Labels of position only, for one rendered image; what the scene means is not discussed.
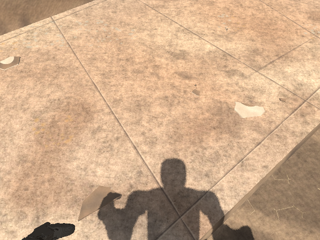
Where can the left robot hand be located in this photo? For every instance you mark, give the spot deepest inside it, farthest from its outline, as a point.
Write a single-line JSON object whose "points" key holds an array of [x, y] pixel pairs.
{"points": [[48, 231]]}

